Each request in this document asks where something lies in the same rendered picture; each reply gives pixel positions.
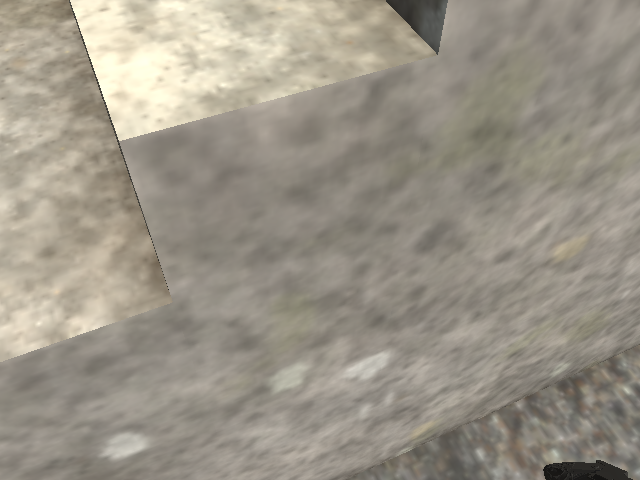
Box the robot right hand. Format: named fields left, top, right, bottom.
left=543, top=460, right=633, bottom=480

